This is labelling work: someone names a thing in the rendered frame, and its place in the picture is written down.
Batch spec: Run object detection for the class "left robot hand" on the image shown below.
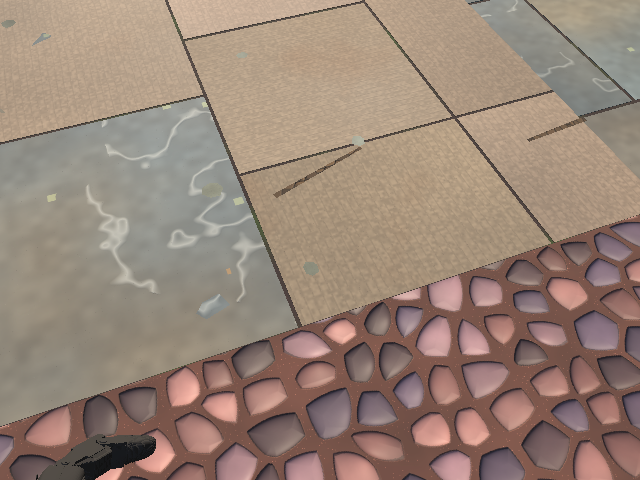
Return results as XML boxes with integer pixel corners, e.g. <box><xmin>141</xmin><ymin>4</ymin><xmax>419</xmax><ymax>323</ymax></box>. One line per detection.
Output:
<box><xmin>36</xmin><ymin>434</ymin><xmax>156</xmax><ymax>480</ymax></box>

